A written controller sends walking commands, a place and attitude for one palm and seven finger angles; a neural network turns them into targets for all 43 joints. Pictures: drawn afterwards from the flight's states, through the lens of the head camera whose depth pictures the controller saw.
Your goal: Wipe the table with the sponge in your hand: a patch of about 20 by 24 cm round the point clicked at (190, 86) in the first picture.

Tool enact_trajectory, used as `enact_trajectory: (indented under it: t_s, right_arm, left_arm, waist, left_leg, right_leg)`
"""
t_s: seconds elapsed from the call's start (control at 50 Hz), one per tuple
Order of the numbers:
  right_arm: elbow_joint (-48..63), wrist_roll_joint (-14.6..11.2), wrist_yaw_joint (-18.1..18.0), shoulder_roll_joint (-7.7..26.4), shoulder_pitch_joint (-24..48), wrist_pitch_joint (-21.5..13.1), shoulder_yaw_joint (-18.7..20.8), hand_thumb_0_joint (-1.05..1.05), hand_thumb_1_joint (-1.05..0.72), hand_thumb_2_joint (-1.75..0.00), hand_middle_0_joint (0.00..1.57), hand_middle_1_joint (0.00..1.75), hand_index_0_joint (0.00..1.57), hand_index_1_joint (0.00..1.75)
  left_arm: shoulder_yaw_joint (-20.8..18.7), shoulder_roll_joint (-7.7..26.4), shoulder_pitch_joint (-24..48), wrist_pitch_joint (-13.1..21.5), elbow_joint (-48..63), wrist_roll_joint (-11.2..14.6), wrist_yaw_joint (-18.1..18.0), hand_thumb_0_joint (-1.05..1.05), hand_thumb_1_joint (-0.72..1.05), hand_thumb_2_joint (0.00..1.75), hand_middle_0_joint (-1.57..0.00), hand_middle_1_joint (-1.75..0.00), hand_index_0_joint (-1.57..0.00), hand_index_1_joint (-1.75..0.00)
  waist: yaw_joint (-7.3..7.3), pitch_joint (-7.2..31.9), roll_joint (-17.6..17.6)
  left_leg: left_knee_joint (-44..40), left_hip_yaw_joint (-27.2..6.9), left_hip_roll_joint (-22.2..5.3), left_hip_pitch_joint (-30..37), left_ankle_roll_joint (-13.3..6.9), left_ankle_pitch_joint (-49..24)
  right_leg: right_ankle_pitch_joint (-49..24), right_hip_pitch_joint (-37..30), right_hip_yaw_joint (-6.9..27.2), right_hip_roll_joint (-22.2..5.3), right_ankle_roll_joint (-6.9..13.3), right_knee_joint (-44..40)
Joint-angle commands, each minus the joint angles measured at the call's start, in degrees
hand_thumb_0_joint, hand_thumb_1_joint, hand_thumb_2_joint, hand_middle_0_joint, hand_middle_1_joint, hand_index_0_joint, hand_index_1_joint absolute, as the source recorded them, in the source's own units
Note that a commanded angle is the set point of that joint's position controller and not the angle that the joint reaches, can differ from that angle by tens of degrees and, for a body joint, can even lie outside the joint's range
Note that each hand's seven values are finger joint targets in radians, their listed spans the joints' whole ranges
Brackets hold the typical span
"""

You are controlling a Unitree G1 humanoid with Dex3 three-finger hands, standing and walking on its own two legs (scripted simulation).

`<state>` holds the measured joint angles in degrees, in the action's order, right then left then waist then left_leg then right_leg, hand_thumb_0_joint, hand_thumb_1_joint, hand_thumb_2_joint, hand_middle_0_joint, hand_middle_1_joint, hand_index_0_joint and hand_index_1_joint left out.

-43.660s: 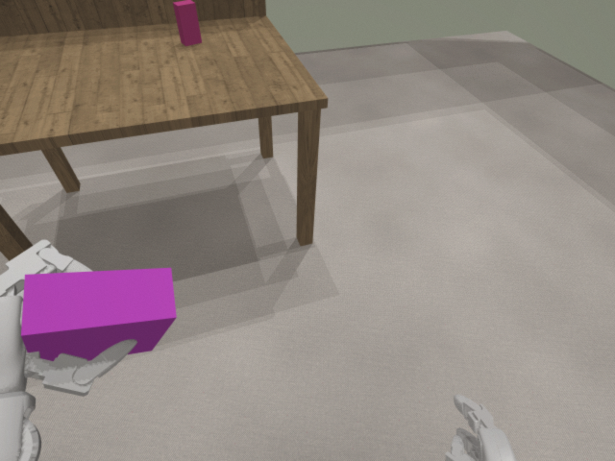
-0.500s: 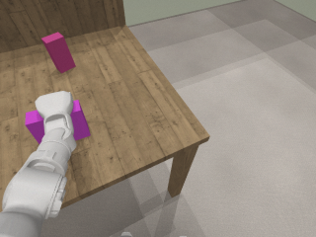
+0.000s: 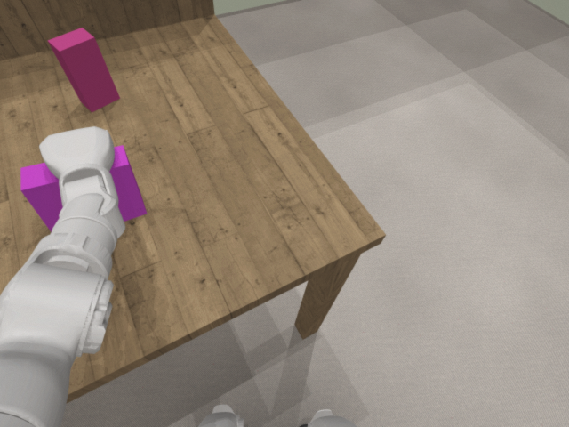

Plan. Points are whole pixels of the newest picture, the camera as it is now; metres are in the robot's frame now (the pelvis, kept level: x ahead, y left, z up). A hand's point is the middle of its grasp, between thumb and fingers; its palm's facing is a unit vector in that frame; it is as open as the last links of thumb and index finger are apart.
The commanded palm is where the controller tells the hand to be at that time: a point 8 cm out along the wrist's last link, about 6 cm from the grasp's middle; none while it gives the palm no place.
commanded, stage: slide back across to the first lane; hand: left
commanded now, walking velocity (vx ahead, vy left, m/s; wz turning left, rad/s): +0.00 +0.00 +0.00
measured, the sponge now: (94, 201) +0.46 +0.28 +0.00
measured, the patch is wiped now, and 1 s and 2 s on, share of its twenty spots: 1.00 1.00 1.00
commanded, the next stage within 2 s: wipe back along the first lane in 0.62 s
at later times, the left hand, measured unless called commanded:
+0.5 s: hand (55, 183) +0.46 +0.33 +0.04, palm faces -0.14 +0.00 -0.99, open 9.3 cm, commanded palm +0.44 +0.31 +0.07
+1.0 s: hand (34, 202) +0.43 +0.34 +0.03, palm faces -0.10 +0.00 -0.99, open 9.3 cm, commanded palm +0.40 +0.32 +0.06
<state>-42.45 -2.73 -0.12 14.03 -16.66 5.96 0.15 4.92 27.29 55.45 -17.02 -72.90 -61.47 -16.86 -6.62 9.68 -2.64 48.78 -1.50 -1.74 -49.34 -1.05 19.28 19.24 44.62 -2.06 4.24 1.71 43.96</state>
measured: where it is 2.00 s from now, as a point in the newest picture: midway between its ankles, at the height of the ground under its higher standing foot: outside the picture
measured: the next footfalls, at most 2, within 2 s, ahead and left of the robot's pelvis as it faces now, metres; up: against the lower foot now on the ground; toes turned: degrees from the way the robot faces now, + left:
none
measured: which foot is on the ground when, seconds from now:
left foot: down 0.00-1.00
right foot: down 0.00-1.00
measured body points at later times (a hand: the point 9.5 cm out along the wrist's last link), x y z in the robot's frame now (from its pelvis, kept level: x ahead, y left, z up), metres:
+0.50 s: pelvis +0.03 +0.01 +0.01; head +0.10 +0.03 +0.46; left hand +0.47 +0.32 +0.09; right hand +0.07 -0.26 -0.11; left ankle +0.03 +0.10 -0.70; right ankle +0.01 -0.11 -0.70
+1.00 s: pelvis +0.05 +0.01 +0.02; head +0.10 +0.02 +0.47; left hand +0.43 +0.34 +0.09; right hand +0.14 -0.25 -0.10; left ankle +0.03 +0.10 -0.70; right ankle +0.01 -0.11 -0.70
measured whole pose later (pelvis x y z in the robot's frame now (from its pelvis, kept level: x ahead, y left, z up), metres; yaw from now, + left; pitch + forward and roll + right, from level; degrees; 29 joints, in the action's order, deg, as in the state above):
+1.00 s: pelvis +0.05 +0.01 +0.02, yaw +0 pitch +15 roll -3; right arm -40.1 -3.6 1.2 15.0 -14.5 9.8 1.7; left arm 0.0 30.0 30.9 -10.6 -51.5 -59.2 -15.7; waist -1.9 9.7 -2.5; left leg 42.2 -0.4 -0.9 -36.2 -2.1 21.2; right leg 20.1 30.9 -0.6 3.4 0.8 35.8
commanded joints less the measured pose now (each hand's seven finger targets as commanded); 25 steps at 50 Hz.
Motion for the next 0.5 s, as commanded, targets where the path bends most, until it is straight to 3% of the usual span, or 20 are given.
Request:
enact_trajectory:
  t_s: [0.0,0.02,0.04,0.1,0.12,0.18,0.2,0.24,0.26,0.32,0.4,0.42,0.48]
  right_arm:
    - [3.82,0.42,-0.47,9.84,-5.30,-1.22,3.13,0.00,-0.90,-0.90,0.20,0.30,0.20,0.30]
    - [4.11,0.48,-0.52,9.82,-4.99,-1.19,3.30,0.00,-0.90,-0.90,0.20,0.30,0.20,0.30]
    - [4.52,0.37,-0.45,9.62,-5.30,-1.09,3.23,0.00,-0.90,-0.90,0.20,0.30,0.20,0.30]
    - [4.92,0.22,-0.16,9.50,-4.90,-0.82,3.22,0.00,-0.90,-0.90,0.20,0.30,0.20,0.30]
    - [5.13,0.26,-0.16,9.55,-4.75,-0.84,3.31,0.00,-0.90,-0.90,0.20,0.30,0.20,0.30]
    - [5.14,-0.15,-0.27,10.08,-4.34,-0.31,2.82,0.00,-0.90,-0.90,0.20,0.30,0.20,0.30]
    - [5.45,-0.30,-0.26,10.02,-3.96,-0.31,2.68,0.00,-0.90,-0.90,0.20,0.30,0.20,0.30]
    - [5.21,-0.23,-0.08,10.13,-4.07,-0.48,2.81,0.00,-0.90,-0.90,0.20,0.30,0.20,0.30]
    - [5.24,-0.12,0.02,10.28,-4.02,-0.45,2.81,0.00,-0.90,-0.90,0.20,0.30,0.20,0.30]
    - [5.87,-0.20,0.06,9.92,-3.51,-0.43,3.01,0.00,-0.90,-0.90,0.20,0.30,0.20,0.30]
    - [5.84,-0.12,0.09,10.23,-4.38,-0.18,3.53,0.00,-0.90,-0.90,0.20,0.30,0.20,0.30]
    - [6.11,-0.08,0.03,9.92,-4.09,-0.33,3.63,0.00,-0.90,-0.90,0.20,0.30,0.20,0.30]
    - [5.64,0.03,0.09,10.38,-4.45,0.35,4.08,0.00,-0.90,-0.90,0.20,0.30,0.20,0.30]
  left_arm:
    - [-2.48,11.62,14.26,-0.36,3.51,-0.60,-1.41,0.00,0.10,1.30,-1.20,-1.60,-1.20,-1.60]
    - [-4.30,13.40,14.25,0.17,5.16,-0.43,-1.32,0.00,0.10,1.30,-1.20,-1.60,-1.20,-1.60]
    - [-3.65,12.80,12.69,0.21,5.23,-0.39,-1.26,0.00,0.10,1.30,-1.20,-1.60,-1.20,-1.60]
    - [-3.53,12.99,11.32,0.09,7.14,-0.67,-1.19,0.00,0.10,1.30,-1.20,-1.60,-1.20,-1.60]
    - [-5.24,14.79,11.24,0.50,8.26,-0.73,-1.15,0.00,0.10,1.30,-1.20,-1.60,-1.20,-1.60]
    - [-6.92,19.44,10.10,-0.36,7.00,-1.63,-1.31,0.00,0.10,1.30,-1.20,-1.60,-1.20,-1.60]
    - [-6.19,19.06,10.18,-0.65,7.15,-1.55,-1.30,0.00,0.10,1.30,-1.20,-1.60,-1.20,-1.60]
    - [-6.75,19.76,10.31,-0.31,7.48,-1.88,-1.27,0.00,0.10,1.30,-1.20,-1.60,-1.20,-1.60]
    - [-7.58,20.66,8.58,-0.30,6.93,-1.89,-1.22,0.00,0.10,1.30,-1.20,-1.60,-1.20,-1.60]
    - [-6.75,18.92,6.31,0.71,8.61,-1.56,0.02,0.00,0.10,1.30,-1.20,-1.60,-1.20,-1.60]
    - [-5.57,17.38,2.76,2.64,9.97,-2.22,1.58,0.00,0.10,1.30,-1.20,-1.60,-1.20,-1.60]
    - [-5.11,16.01,3.06,3.68,11.87,-1.73,2.01,0.00,0.10,1.30,-1.20,-1.60,-1.20,-1.60]
    - [-7.15,17.59,-1.47,5.16,12.70,-1.52,2.14,0.00,0.10,1.30,-1.20,-1.60,-1.20,-1.60]
  waist:
    - [-0.73,17.30,1.90]
    - [0.25,19.39,0.34]
    - [0.72,20.60,0.31]
    - [1.24,19.66,0.42]
    - [1.95,20.76,0.18]
    - [1.81,16.60,2.00]
    - [1.75,15.10,1.42]
    - [2.28,15.06,-1.07]
    - [2.54,15.24,-0.04]
    - [3.14,16.39,-1.84]
    - [2.63,16.22,0.02]
    - [2.93,17.26,-1.67]
    - [3.36,17.48,-0.05]
  left_leg:
    - [-4.93,-0.22,1.05,13.80,-1.83,-7.63]
    - [-5.11,-0.66,0.89,15.18,-1.70,-9.52]
    - [-5.18,-0.55,1.18,15.74,-1.70,-10.07]
    - [-6.14,-0.13,1.13,16.76,-1.82,-10.09]
    - [-6.59,-0.61,1.07,17.70,-1.74,-11.40]
    - [-7.81,-0.29,1.56,15.61,-1.94,-8.24]
    - [-8.47,-0.06,1.73,15.12,-1.90,-7.02]
    - [-8.99,-0.49,1.63,17.08,-1.77,-8.26]
    - [-8.95,-0.33,1.59,17.23,-1.87,-8.67]
    - [-9.36,-0.46,1.56,19.85,-1.65,-11.96]
    - [-8.79,-0.53,1.37,21.81,-1.88,-14.41]
    - [-8.70,-0.77,1.23,23.40,-1.76,-17.26]
    - [-7.96,-0.43,1.36,24.04,-1.85,-19.64]
  right_leg:
    - [-9.18,-6.94,0.69,0.38,0.80,-6.91]
    - [-10.40,-7.91,0.59,0.27,1.10,-6.31]
    - [-10.65,-8.66,0.58,0.40,0.99,-6.18]
    - [-11.17,-10.23,0.66,0.44,0.89,-7.40]
    - [-12.02,-11.32,0.44,0.35,1.15,-7.19]
    - [-9.46,-12.21,0.91,0.21,0.80,-8.87]
    - [-8.46,-12.43,1.01,0.07,0.72,-9.54]
    - [-8.43,-11.67,0.67,0.07,1.11,-9.22]
    - [-9.08,-12.39,0.67,0.10,1.08,-9.41]
    - [-12.21,-13.63,0.54,0.03,1.47,-9.32]
    - [-14.47,-13.70,0.58,0.28,1.43,-9.82]
    - [-16.59,-13.93,0.52,0.23,1.74,-9.28]
    - [-19.66,-15.30,0.57,0.35,1.69,-9.29]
